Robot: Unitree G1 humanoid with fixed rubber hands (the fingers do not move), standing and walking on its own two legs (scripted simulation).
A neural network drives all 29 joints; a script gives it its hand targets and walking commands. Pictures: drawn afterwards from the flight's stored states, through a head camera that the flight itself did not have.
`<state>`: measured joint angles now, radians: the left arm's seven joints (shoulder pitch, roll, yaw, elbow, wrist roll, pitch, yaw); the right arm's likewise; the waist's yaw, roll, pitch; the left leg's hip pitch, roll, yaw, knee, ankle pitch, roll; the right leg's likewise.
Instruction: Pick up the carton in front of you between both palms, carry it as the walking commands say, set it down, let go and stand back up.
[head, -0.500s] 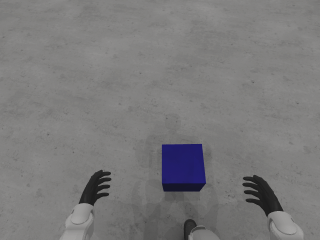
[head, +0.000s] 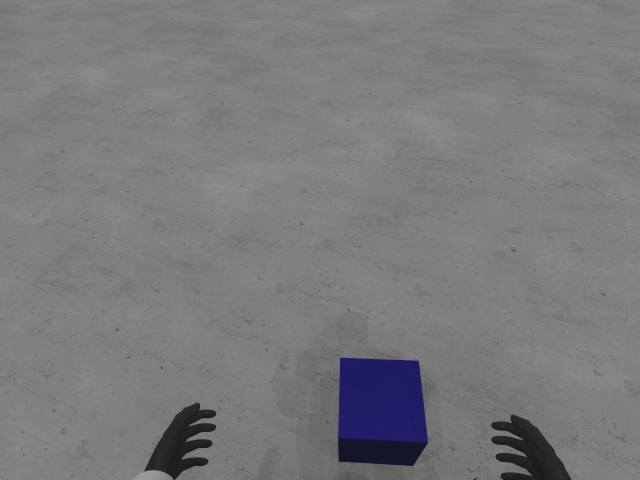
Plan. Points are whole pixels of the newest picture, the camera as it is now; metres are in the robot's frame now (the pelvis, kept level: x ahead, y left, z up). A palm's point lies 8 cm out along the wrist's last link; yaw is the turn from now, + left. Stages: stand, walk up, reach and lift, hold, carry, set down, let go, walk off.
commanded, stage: let go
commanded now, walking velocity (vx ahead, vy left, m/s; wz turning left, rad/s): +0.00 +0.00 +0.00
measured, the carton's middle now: (377, 412) +0.42 -0.09 -0.65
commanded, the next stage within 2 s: stand in 0.10 s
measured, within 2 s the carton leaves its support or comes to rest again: neither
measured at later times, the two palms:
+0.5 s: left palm out of the picture +0.14 +0.29 -0.09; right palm out of the picture +0.15 -0.29 -0.10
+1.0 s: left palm out of the picture +0.11 +0.29 -0.10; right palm out of the picture +0.13 -0.30 -0.10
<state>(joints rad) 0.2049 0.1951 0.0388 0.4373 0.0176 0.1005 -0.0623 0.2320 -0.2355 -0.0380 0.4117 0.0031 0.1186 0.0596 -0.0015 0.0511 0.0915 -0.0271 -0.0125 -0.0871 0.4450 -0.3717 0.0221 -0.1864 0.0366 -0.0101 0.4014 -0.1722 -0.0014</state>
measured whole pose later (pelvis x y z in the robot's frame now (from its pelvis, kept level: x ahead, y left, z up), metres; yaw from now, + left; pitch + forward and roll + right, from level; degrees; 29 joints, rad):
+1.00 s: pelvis +0.01 -0.01 +0.00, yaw +2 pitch -1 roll -1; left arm 0.13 0.34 0.04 0.93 0.03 0.00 0.02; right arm 0.23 -0.37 -0.02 0.77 -0.03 0.00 -0.03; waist 0.02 0.03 0.02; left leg -0.04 -0.04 -0.11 0.44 -0.37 0.02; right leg -0.23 0.01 -0.03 0.49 -0.24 -0.01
